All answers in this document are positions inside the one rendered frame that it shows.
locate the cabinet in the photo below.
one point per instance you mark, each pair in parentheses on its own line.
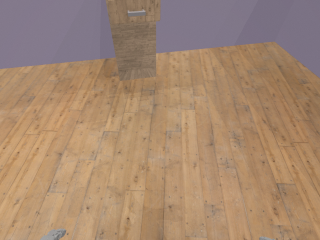
(135,48)

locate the drawer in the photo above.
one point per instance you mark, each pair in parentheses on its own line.
(119,11)

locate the left robot hand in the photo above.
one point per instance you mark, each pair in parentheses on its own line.
(54,234)

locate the handle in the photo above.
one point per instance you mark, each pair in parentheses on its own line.
(136,13)

